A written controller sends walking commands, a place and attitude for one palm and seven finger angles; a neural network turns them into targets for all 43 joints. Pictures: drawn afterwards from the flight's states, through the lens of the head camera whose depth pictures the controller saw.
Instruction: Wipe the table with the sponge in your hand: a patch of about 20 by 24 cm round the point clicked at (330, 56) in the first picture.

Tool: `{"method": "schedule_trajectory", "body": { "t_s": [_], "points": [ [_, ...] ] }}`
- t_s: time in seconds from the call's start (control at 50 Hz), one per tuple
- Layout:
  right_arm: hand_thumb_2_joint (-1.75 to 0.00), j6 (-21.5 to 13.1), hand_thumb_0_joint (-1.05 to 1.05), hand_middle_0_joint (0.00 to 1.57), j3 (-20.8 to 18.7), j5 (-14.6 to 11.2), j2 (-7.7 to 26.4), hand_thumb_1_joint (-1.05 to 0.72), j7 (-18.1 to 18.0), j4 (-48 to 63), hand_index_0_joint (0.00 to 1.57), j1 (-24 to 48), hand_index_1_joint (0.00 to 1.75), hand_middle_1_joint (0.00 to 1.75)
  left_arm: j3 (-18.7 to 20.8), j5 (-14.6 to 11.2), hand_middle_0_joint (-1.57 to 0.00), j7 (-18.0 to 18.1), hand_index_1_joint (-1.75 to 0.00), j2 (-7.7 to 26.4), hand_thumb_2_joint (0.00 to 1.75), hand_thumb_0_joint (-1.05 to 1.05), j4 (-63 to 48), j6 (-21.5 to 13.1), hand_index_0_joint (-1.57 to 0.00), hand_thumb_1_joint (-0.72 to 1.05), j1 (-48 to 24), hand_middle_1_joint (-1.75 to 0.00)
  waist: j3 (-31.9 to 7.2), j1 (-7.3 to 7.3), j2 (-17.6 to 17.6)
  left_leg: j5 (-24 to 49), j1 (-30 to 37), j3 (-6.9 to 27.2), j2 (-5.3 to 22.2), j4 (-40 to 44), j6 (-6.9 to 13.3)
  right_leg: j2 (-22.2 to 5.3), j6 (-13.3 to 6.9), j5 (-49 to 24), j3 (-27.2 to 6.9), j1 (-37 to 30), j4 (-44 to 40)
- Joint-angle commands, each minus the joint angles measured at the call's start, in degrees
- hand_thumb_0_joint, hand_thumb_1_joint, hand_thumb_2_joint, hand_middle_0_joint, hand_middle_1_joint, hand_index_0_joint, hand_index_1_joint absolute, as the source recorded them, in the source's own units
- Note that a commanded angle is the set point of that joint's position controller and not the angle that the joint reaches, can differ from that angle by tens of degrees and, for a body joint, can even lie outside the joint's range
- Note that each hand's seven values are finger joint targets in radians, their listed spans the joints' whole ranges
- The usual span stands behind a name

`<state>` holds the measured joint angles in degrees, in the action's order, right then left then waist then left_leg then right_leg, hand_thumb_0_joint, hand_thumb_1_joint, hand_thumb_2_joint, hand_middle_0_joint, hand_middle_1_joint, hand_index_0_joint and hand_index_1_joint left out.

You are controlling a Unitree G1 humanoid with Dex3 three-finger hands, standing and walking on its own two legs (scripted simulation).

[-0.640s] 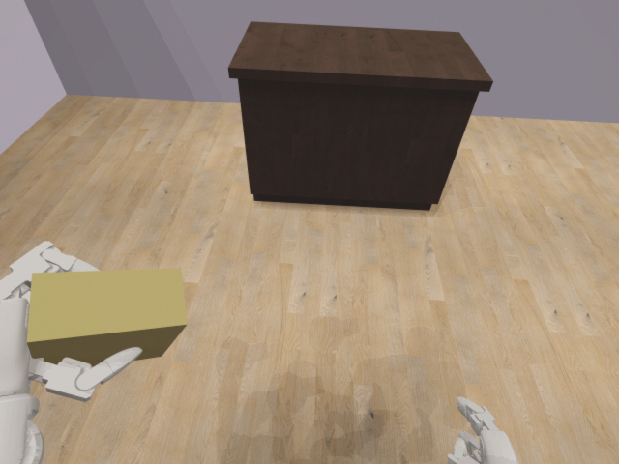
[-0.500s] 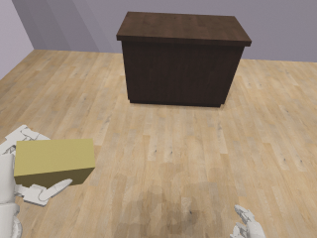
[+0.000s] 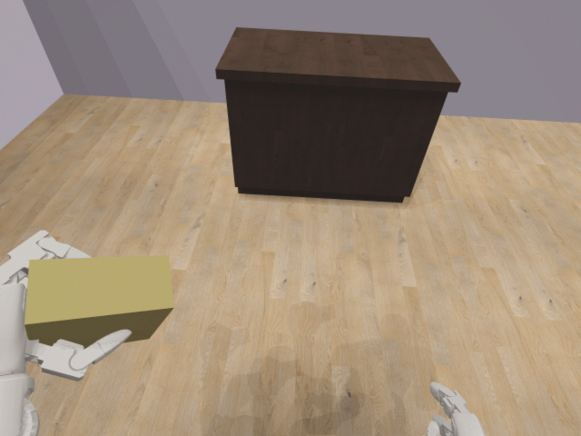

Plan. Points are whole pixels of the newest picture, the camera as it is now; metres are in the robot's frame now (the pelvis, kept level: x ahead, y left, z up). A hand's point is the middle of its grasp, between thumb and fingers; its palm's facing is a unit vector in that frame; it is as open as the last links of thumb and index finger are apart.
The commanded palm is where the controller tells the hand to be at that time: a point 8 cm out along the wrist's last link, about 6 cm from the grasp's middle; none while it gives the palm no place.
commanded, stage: walk to a spot facing it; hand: left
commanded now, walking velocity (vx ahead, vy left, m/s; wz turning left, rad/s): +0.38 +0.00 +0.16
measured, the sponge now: (120, 304) +0.22 +0.21 +0.14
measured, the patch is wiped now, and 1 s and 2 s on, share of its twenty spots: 0.00 0.00 0.00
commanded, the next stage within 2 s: none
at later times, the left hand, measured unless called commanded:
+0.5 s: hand (83, 242) +0.28 +0.27 +0.16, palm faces +0.49 -0.78 -0.39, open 9.9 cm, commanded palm +0.23 +0.30 +0.18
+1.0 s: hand (195, 166) +0.42 +0.17 +0.18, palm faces +0.44 -0.74 -0.50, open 9.9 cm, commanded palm +0.36 +0.22 +0.18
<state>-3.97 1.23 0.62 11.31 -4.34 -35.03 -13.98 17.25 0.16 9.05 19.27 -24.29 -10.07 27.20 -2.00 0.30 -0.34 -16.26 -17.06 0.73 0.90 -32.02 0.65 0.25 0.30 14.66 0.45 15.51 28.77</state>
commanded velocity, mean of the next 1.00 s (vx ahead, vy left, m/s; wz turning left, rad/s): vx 0.38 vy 0.00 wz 0.13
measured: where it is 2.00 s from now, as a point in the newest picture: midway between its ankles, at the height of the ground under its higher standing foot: (310, 360)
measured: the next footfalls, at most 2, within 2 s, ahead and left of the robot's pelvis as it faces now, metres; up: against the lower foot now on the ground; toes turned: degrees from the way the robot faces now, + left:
right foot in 0.78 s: +0.31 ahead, -0.14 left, +0.00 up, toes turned -7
left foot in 1.30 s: +0.42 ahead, +0.10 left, +0.00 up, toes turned +20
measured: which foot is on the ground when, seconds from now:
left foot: down 0.00-0.80, up 0.82-1.00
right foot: down 0.00-0.40, up 0.42-0.76, down 0.78-1.00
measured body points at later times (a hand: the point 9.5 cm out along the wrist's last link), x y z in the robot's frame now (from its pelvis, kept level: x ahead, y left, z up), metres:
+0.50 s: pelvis +0.08 +0.01 -0.01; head +0.08 +0.02 +0.44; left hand +0.25 +0.31 +0.18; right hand +0.25 -0.21 -0.10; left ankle +0.09 +0.12 -0.74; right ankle +0.04 -0.12 -0.67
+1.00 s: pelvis +0.23 -0.08 +0.00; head +0.26 -0.10 +0.45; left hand +0.39 +0.21 +0.20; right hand +0.42 -0.32 -0.11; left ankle +0.23 +0.07 -0.63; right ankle +0.27 -0.14 -0.74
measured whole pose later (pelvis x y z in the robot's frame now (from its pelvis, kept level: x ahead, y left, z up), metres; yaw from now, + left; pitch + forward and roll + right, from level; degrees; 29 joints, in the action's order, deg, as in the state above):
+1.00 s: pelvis +0.23 -0.08 +0.00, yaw +7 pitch -1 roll +2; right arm -1.2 -2.8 0.1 14.3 -3.6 -37.1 -10.2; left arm 20.7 -0.4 7.4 21.2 -29.9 -12.4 28.8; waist 4.1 -1.0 -1.4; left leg -17.4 -34.8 -3.3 5.3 -72.4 -1.9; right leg -3.6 -4.6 15.9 13.7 15.6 32.0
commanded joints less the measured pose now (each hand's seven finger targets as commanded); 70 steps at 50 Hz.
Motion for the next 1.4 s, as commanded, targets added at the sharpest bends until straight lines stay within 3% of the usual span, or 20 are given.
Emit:
{"method": "schedule_trajectory", "body": {
  "t_s": [0.0, 0.14, 0.2, 0.24, 0.34, 0.38, 0.42, 0.54, 0.72, 0.74, 0.76, 0.78, 0.84, 0.94, 1.16, 1.24, 1.26, 1.28, 1.3, 1.38],
  "points": [
    [-0.90, -3.1, 0.00, 0.20, -2.6, 0.3, 7.5, -0.90, -1.4, 8.7, 0.20, 6.2, 0.30, 0.30, 7.3, -0.4, -1.20, 1.8, -1.60, 10.1, 1.30, 0.00, -15.5, -3.9, -1.20, 0.10, -8.2, -1.60, -0.6, -1.29, -4.8, -14.7, -4.9, 8.2, 5.6, 8.6, 4.3, -3.8, -2.9, 14.3, -3.5, -0.6, -0.6],
    [-0.90, -3.2, 0.00, 0.20, -2.7, 0.1, 7.4, -0.90, -1.1, 8.3, 0.20, 6.1, 0.30, 0.30, 7.0, 0.0, -1.20, 1.1, -1.60, 9.3, 1.30, 0.00, -13.6, -4.3, -1.20, 0.10, -7.7, -1.60, 2.5, -0.90, -8.0, -15.8, -10.9, 13.3, 9.3, 9.7, 5.9, -2.3, -2.2, 13.0, 0.5, -3.8, 2.2],
    [-0.90, -3.1, 0.00, 0.20, -2.7, -0.1, 6.2, -0.90, -0.6, 7.7, 0.20, 5.5, 0.30, 0.30, 7.1, 0.0, -1.20, 1.1, -1.60, 10.8, 1.30, 0.00, -12.0, -4.6, -1.20, 0.10, -8.5, -1.60, 2.5, -0.46, 9.8, -11.6, -20.0, -2.3, -0.3, -12.0, 1.1, -16.1, -9.3, 19.9, -21.5, -9.7, -10.4],
    [-0.90, -3.3, 0.00, 0.20, -3.1, -0.4, 7.0, -0.90, -0.3, 7.5, 0.20, 7.6, 0.30, 0.30, 6.9, 0.0, -1.20, 1.5, -1.60, 10.9, 1.30, 0.00, -12.4, -5.0, -1.20, 0.10, -11.2, -1.60, 4.1, 0.03, 8.8, -13.5, -22.0, -2.0, 1.7, -22.5, -0.2, -23.0, -14.7, 17.7, -27.7, -9.0, -14.2],
    [-0.90, -2.5, 0.00, 0.20, -2.2, 0.2, 5.3, -0.90, -0.9, 7.9, 0.20, 5.4, 0.30, 0.30, 9.2, -1.1, -1.20, 2.0, -1.60, 11.5, 1.30, 0.00, -17.2, -5.9, -1.20, 0.10, -7.3, -1.60, -2.6, -1.60, 0.9, 1.7, 6.8, -8.9, 0.8, 4.4, 0.1, -10.5, -6.2, 1.3, -0.9, -0.8, 3.9],
    [-0.90, -3.0, 0.00, 0.20, -3.5, -0.3, 7.9, -0.90, -0.9, 8.7, 0.20, 5.6, 0.30, 0.30, 8.3, -1.7, -1.20, 2.3, -1.60, 10.3, 1.30, 0.00, -21.1, -7.3, -1.20, 0.10, -7.6, -1.60, -4.8, -2.01, -20.4, 5.7, 22.1, 22.0, 20.0, 14.3, 9.2, -0.5, 0.3, 17.9, 5.2, 19.2, 30.3],
    [-0.90, -3.7, 0.00, 0.20, -3.2, 0.2, 6.5, -0.90, -0.1, 7.2, 0.20, 5.3, 0.30, 0.30, 8.3, -0.6, -1.20, 1.8, -1.60, 11.4, 1.30, 0.00, -17.1, -6.7, -1.20, 0.10, -8.6, -1.60, 0.1, -2.69, -12.2, 2.3, 15.9, 30.4, 25.0, 17.2, 13.9, -4.6, -0.3, 17.6, -1.7, 26.0, 42.2],
    [-0.90, -5.2, 0.00, 0.20, -3.8, -0.7, 6.6, -0.90, 0.7, 6.5, 0.20, 4.5, 0.30, 0.30, 7.1, -0.5, -1.20, 0.6, -1.60, 8.9, 1.30, 0.00, -18.9, -5.2, -1.20, 0.10, -3.9, -1.60, -1.0, -1.02, -11.1, 12.3, 15.0, 6.2, 17.0, 15.3, 9.2, -6.0, 1.6, 5.8, 4.4, 24.3, 33.1],
    [-0.90, -4.3, 0.00, 0.20, -3.5, -0.4, 5.8, -0.90, -0.6, 7.0, 0.20, 6.2, 0.30, 0.30, 9.5, -1.0, -1.20, -0.1, -1.60, 10.3, 1.30, 0.00, -13.5, -4.1, -1.20, 0.10, -4.8, -1.60, -3.0, 0.52, -9.3, 12.4, 3.8, -5.9, 13.2, 0.4, 5.7, -0.4, 1.1, -1.4, 13.8, -7.1, 3.0],
    [-0.90, -4.0, 0.00, 0.20, -3.5, -0.8, 5.1, -0.90, -0.5, 7.2, 0.20, 6.5, 0.30, 0.30, 8.9, -0.8, -1.20, -0.1, -1.60, 10.4, 1.30, 0.00, -13.5, -3.5, -1.20, 0.10, -5.0, -1.60, -5.0, 1.03, -3.6, 8.7, -0.6, -8.1, 10.2, -11.1, 4.5, -3.0, -0.3, -0.3, 9.6, -13.4, -0.2],
    [-0.90, -3.4, 0.00, 0.20, -3.5, -1.0, 3.8, -0.90, -0.2, 7.6, 0.20, 6.1, 0.30, 0.30, 10.3, -0.2, -1.20, 0.2, -1.60, 13.3, 1.30, 0.00, -14.3, -3.4, -1.20, 0.10, -6.3, -1.60, -7.4, 0.69, 11.8, -2.3, -13.1, -10.3, 4.5, -29.5, 2.2, -16.1, -5.7, 0.7, -10.4, -21.3, -5.2],
    [-0.90, -3.5, 0.00, 0.20, -3.3, -0.6, 4.9, -0.90, -0.1, 9.3, 0.20, 9.0, 0.30, 0.30, 14.3, -1.0, -1.20, 0.7, -1.60, 16.7, 1.30, 0.00, -14.9, -3.8, -1.20, 0.10, -6.0, -1.60, -7.2, 1.80, 17.2, -17.2, -23.8, -4.6, 0.0, -42.4, 0.7, -26.5, -11.7, -4.4, -31.5, -21.8, -11.7],
    [-0.90, -2.1, 0.00, 0.20, -4.0, -0.7, 5.9, -0.90, 1.2, 6.9, 0.20, 9.0, 0.30, 0.30, 15.0, -1.5, -1.20, -0.2, -1.60, 16.6, 1.30, 0.00, -18.7, -5.6, -1.20, 0.10, -5.0, -1.60, -4.6, 0.54, 5.6, -7.0, -23.6, 2.1, 5.6, -49.3, -1.3, -25.9, -11.1, 9.5, -22.2, -12.2, -13.0],
    [-0.90, -0.1, 0.00, 0.20, -4.4, -0.6, 5.9, -0.90, 0.6, 7.1, 0.20, 8.5, 0.30, 0.30, 13.3, -1.7, -1.20, 0.2, -1.60, 13.5, 1.30, 0.00, -16.9, -6.0, -1.20, 0.10, -2.0, -1.60, -2.2, -0.87, 4.6, 0.8, -22.6, -1.3, 7.0, -39.0, -2.7, -21.1, -8.5, -2.5, -3.6, -7.2, -14.4],
    [-0.90, -0.8, 0.00, 0.20, -3.9, -0.7, 5.6, -0.90, 0.0, 10.8, 0.20, 6.1, 0.30, 0.30, 8.3, -1.3, -1.20, 2.4, -1.60, 11.1, 1.30, 0.00, -16.9, -4.2, -1.20, 0.10, -6.2, -1.60, 1.1, 1.75, 8.0, 0.4, -13.2, -11.0, 4.5, -7.1, -0.2, -20.6, -8.9, -9.4, 1.8, -12.7, -11.6],
    [-0.90, -1.2, 0.00, 0.20, -4.2, -0.4, 6.2, -0.90, -0.8, 10.5, 0.20, 4.0, 0.30, 0.30, 7.4, -1.2, -1.20, 3.0, -1.60, 11.5, 1.30, 0.00, -19.3, -4.2, -1.20, 0.10, -10.1, -1.60, -3.2, -0.87, 1.9, 4.4, 5.3, -14.4, 0.0, 4.0, 0.8, -16.7, -5.5, -22.1, 8.3, -8.8, 8.1],
    [-0.90, -1.4, 0.00, 0.20, -4.3, -0.3, 6.6, -0.90, -0.8, 11.0, 0.20, 3.3, 0.30, 0.30, 7.9, -1.1, -1.20, 3.1, -1.60, 12.0, 1.30, 0.00, -21.6, -5.1, -1.20, 0.10, -11.2, -1.60, -6.9, -2.07, -5.0, 6.4, 15.7, -6.4, 3.9, 6.5, 3.6, -13.5, -2.7, -19.5, 10.7, -1.8, 21.5],
    [-0.90, -1.8, 0.00, 0.20, -4.4, -0.3, 7.5, -0.90, -0.3, 11.1, 0.20, 4.2, 0.30, 0.30, 9.0, -1.4, -1.20, 3.1, -1.60, 11.9, 1.30, 0.00, -22.5, -5.9, -1.20, 0.10, -10.8, -1.60, -8.6, -1.14, -18.1, 18.4, 25.1, 16.8, 17.5, 9.6, 10.6, -5.3, 0.4, 6.0, 9.7, 12.4, 35.6],
    [-0.90, -2.0, 0.00, 0.20, -3.6, -0.5, 6.7, -0.90, 0.8, 11.4, 0.20, 4.5, 0.30, 0.30, 9.2, -1.3, -1.20, 2.9, -1.60, 13.2, 1.30, 0.00, -21.0, -6.6, -1.20, 0.10, -11.4, -1.60, -6.7, -0.75, -15.5, 27.8, 25.4, 30.2, 23.8, 12.2, 15.6, -2.1, 0.2, 21.3, 4.1, 20.3, 43.9],
    [-0.90, -2.3, 0.00, 0.20, -4.6, -1.3, 5.7, -0.90, 1.8, 9.2, 0.20, 6.5, 0.30, 0.30, 12.4, -1.7, -1.20, 1.0, -1.60, 13.4, 1.30, 0.00, -23.9, -6.6, -1.20, 0.10, -3.4, -1.60, -4.3, 0.02, -11.4, 10.1, 14.4, 18.2, 21.0, 13.2, 14.6, -8.1, 1.5, 14.5, -0.4, 25.1, 43.0]
  ]
}}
